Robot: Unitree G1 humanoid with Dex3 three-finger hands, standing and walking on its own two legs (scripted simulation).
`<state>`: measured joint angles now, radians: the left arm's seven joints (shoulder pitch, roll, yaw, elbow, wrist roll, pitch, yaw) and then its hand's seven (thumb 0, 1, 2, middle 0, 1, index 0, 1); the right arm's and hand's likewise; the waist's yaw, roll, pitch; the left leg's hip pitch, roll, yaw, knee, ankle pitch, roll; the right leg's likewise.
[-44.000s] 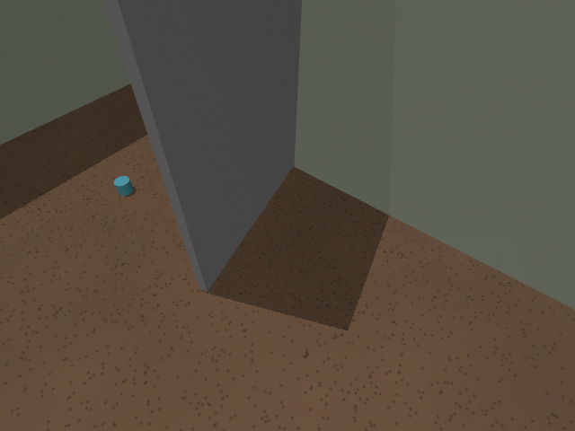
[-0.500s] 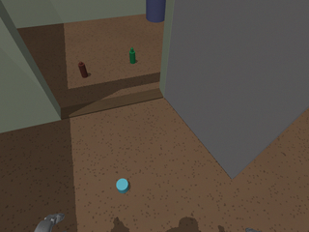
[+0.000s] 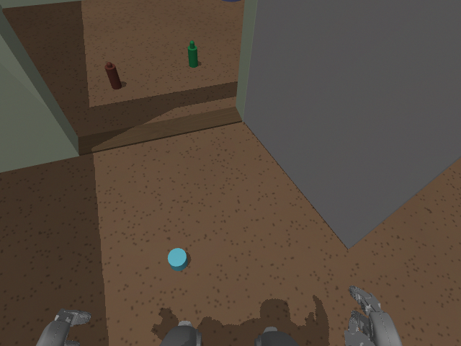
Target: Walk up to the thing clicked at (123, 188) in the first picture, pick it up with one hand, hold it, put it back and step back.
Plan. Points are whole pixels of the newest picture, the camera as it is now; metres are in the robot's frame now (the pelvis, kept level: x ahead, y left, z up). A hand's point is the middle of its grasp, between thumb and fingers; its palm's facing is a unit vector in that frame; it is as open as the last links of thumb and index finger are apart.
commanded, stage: rise first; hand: left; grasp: from above
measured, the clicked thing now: (178, 259) +0.46 +0.18 -0.67
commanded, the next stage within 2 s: none
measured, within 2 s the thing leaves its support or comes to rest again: neither
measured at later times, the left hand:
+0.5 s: hand (103, 332) +0.18 +0.27 -0.25, palm faces -0.38 -0.70 -0.61, open 14.1 cm
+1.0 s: hand (135, 283) +0.32 +0.27 -0.42, palm faces -0.47 -0.19 -0.86, open 13.5 cm
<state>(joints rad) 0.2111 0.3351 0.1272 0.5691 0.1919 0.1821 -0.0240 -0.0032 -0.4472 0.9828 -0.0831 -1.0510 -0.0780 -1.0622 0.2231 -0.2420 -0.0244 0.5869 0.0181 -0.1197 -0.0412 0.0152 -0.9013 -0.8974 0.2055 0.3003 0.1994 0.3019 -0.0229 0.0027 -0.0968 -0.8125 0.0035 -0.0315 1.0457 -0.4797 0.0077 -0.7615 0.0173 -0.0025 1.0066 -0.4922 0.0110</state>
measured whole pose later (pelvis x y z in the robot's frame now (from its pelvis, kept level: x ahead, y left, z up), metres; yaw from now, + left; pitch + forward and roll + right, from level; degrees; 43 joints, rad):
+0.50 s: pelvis -0.02 +0.00 -0.10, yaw +0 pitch +27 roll -2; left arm 0.07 0.41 0.10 0.55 0.47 0.06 0.02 -0.01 -0.53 0.97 -0.07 -1.09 -0.07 -1.09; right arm 0.15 -0.27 -0.03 0.56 0.01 -0.20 0.01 0.01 -0.88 -0.89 0.21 0.30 0.20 0.30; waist -0.03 0.00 -0.18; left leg -1.36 0.00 -0.04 1.52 -0.63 0.00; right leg -1.31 0.02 -0.01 1.50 -0.66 0.01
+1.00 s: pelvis -0.08 -0.01 -0.28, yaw -3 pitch +34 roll -4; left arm -0.63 0.58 0.09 1.08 1.00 -0.20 0.22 0.00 -0.43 0.95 -0.15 -1.00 -0.15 -1.00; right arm 0.14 -0.27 -0.04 0.72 -0.04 -0.09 0.07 0.01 -0.89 -0.89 0.20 0.30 0.20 0.30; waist -0.08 0.01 -0.13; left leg -2.04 0.00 -0.08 2.10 -0.66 -0.02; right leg -1.99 0.04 -0.06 2.07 -0.69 0.00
